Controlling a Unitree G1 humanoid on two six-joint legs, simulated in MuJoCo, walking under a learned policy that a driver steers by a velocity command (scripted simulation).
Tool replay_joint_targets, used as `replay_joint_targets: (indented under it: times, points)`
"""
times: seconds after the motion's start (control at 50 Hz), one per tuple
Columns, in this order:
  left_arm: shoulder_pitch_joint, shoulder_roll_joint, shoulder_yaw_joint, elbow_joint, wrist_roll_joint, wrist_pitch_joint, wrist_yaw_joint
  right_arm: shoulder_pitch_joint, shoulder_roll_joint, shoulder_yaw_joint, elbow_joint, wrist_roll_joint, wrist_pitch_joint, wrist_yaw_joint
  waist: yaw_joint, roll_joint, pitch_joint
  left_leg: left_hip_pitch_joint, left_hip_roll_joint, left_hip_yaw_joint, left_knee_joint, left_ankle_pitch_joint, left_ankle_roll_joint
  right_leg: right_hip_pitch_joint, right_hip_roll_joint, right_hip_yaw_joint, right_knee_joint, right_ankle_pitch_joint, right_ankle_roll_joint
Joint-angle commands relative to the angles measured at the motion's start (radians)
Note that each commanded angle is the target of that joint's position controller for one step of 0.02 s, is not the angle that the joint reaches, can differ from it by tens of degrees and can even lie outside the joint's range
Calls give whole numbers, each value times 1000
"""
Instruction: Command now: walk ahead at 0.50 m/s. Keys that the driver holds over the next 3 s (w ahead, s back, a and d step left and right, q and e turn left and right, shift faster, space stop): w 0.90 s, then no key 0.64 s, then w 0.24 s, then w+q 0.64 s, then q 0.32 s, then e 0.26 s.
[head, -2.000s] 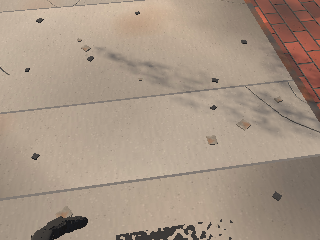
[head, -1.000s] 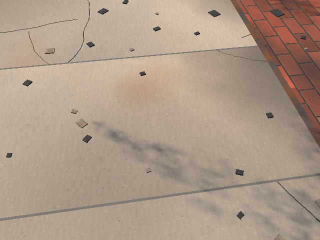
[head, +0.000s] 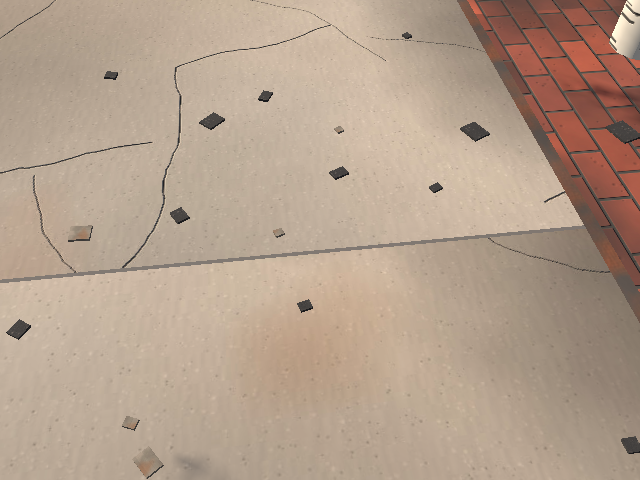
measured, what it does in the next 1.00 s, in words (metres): walks ahead: right foot, then left foot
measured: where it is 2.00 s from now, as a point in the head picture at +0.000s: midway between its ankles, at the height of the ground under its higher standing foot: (313, 338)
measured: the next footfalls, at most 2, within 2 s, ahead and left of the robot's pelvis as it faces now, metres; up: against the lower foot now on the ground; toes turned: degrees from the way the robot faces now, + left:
right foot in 0.22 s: +0.31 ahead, -0.16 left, +0.00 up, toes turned -3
left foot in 0.78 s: +0.63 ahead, +0.08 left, +0.00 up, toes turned +2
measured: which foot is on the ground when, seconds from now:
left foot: down 0.00-0.24, up 0.26-0.76, down 0.78-1.00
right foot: up 0.00-0.20, down 0.22-0.80, up 0.82-1.00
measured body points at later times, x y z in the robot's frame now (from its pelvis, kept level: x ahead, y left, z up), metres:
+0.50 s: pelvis +0.28 -0.08 +0.00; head +0.30 -0.09 +0.45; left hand +0.30 +0.19 -0.13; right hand +0.42 -0.35 -0.12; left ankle +0.40 +0.11 -0.67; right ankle +0.27 -0.16 -0.75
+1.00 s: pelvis +0.57 -0.01 +0.00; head +0.60 +0.00 +0.45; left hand +0.68 +0.27 -0.14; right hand +0.62 -0.27 -0.14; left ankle +0.59 +0.08 -0.75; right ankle +0.61 -0.18 -0.67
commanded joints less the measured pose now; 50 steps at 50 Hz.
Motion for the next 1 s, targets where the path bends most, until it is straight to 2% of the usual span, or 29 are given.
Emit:
replay_joint_targets:
  times: [0.02,0.1,0.16,0.18,0.2,0.22,0.24,0.26,0.28,0.3,0.32,0.34,0.36,0.4,0.44,0.48,0.56,0.68,0.72,0.74,0.76,0.78,0.8,0.82,0.84,0.86,0.88,0.92,1.0]
  points:
    - [-88,27,-3,-63,-3,-11,-10,-4,-162,-29,-44,9,-11,-12,7,92,53,-55,244,-116,-120,178,129,41,28,-36,-150,137,7]
    - [-187,34,-12,-101,-11,-18,-31,63,-170,-35,-6,16,5,-14,-21,94,85,70,294,-117,-74,190,127,16,49,-38,-249,98,-11]
    - [-168,66,-4,-113,-14,-28,-46,54,-189,-45,2,20,21,-20,16,115,67,153,336,-127,3,319,103,72,68,-44,-290,-9,-49]
    - [-112,89,6,-101,-13,-30,-46,33,-197,-47,-3,20,25,-21,52,130,31,158,329,-116,67,468,91,165,96,-67,-298,-40,-65]
    - [13,120,25,-63,-9,-31,-44,10,-190,-44,-9,22,31,-22,120,127,-42,134,291,-81,210,614,69,339,131,-98,-317,-35,-89]
    - [198,177,51,-8,-2,-30,-36,9,-159,-31,-22,14,33,-23,188,90,-168,2,235,-40,442,554,37,621,84,-45,-281,-13,-130]
    - [337,271,73,18,15,-24,-29,105,-69,-4,-43,2,20,-16,169,-114,-319,-381,95,6,834,169,-33,1011,-168,362,-309,-127,-265]
    - [354,235,57,25,3,-21,-32,111,-48,8,-35,10,-6,-9,167,-236,-396,-574,0,-117,1037,-403,-46,1101,-264,701,-481,-246,-337]
    - [283,170,35,15,-7,-24,-32,29,-140,-16,-53,37,-25,-3,167,-162,-271,-681,68,-178,1127,-379,-26,1013,-225,597,-497,-311,-285]
    - [202,132,23,-7,-4,-26,-30,-46,-156,-19,-73,47,-34,-3,148,-102,-164,-697,123,-147,1107,-289,-10,870,-189,450,-511,-263,-247]
    - [132,107,15,-18,7,-29,-32,-84,-150,-23,-78,38,-34,-10,116,-33,-91,-657,167,-126,1040,-202,-9,718,-152,349,-545,-191,-227]
    - [92,75,5,-22,18,-34,-35,-85,-147,-31,-74,27,-22,-17,82,-35,-53,-595,199,-131,978,-150,-8,611,-116,276,-575,-122,-209]
    - [81,61,0,-19,22,-36,-38,-60,-125,-31,-68,24,-7,-18,56,-51,-45,-540,212,-134,948,-120,-9,550,-100,236,-605,-99,-207]
    - [105,80,4,-4,16,-41,-35,-52,-91,-28,-68,20,13,-19,41,-47,-26,-522,223,-124,883,-88,-22,498,-89,182,-650,-55,-222]
    - [139,112,11,10,15,-43,-21,-117,-97,-31,-92,12,19,-22,47,-23,6,-586,228,-120,784,1,-43,504,-89,146,-679,-12,-230]
    - [172,119,11,22,12,-38,-9,-183,-95,-32,-113,6,17,-19,62,-14,21,-629,224,-115,669,113,-58,532,-78,107,-688,29,-218]
    - [233,122,9,43,2,-32,0,-315,-69,-19,-148,11,9,-4,102,-21,49,-586,183,-72,448,283,-62,551,-40,24,-697,36,-184]
    - [325,138,18,92,-7,-4,6,-451,-78,-6,-207,23,-4,29,134,-23,91,-619,150,-64,304,197,-30,745,-115,27,-616,104,-177]
    - [306,153,25,91,-8,6,9,-410,-106,-14,-205,24,-10,37,96,-44,62,-535,125,-48,280,122,-3,783,-131,26,-552,250,-157]
    - [283,162,27,85,-9,10,10,-342,-132,-26,-189,22,-12,36,53,-60,16,-421,92,-19,272,98,14,782,-119,11,-474,421,-144]
    - [263,148,22,80,-10,15,10,-193,-170,-49,-142,18,-12,32,-22,-50,-71,-218,61,6,255,118,42,743,-73,-27,-310,538,-120]
    - [263,117,7,60,1,15,10,-3,-233,-72,-94,7,-11,23,-87,9,-211,97,174,-118,300,143,96,560,-19,-65,-43,378,-87]
    - [374,2,-27,47,9,-5,0,103,-322,-92,-68,-1,-3,18,-47,249,-347,466,420,-586,223,-33,256,144,165,-91,353,-133,-10]
    - [344,41,-21,59,-3,-32,-7,101,-245,-65,-70,8,-1,20,-62,264,-394,494,456,-791,94,-119,270,14,185,58,499,-541,-19]
    - [255,114,0,31,-32,-49,-13,15,-196,-49,-81,15,-3,18,-51,218,-245,378,423,-646,83,-140,218,-79,123,68,554,-497,-37]
    - [191,119,0,17,-37,-55,-9,-66,-165,-38,-103,11,-4,17,-26,145,-148,225,383,-508,62,-79,185,-72,66,36,519,-404,-45]
    - [160,111,6,12,-26,-52,-2,-127,-138,-30,-110,0,-7,20,4,98,-77,77,347,-417,25,-12,169,-32,30,20,449,-331,-44]
    - [196,78,12,24,-14,-22,7,-173,-101,-17,-110,-14,-14,26,64,129,-33,-85,300,-306,-29,143,152,90,-3,23,366,-268,-37]
    - [175,41,9,7,9,3,17,-146,-144,-22,-79,-17,-15,6,99,104,-17,-156,274,-135,-16,627,168,120,12,-8,185,-178,15]
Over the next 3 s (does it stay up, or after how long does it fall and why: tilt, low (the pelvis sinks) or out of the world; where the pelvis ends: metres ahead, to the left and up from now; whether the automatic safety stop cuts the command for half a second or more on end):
stays up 1.29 0.10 -0.01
